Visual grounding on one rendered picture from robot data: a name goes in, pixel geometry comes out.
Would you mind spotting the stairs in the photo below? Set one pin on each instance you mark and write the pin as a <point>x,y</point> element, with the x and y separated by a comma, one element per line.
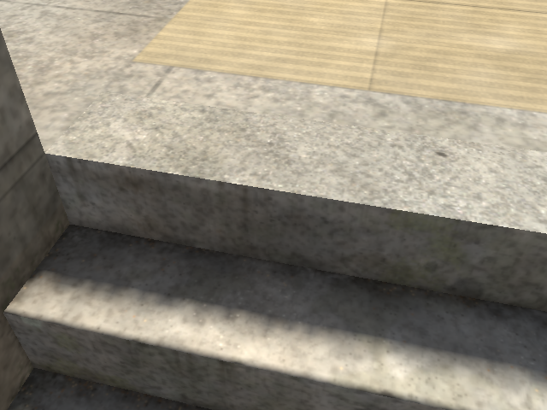
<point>170,292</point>

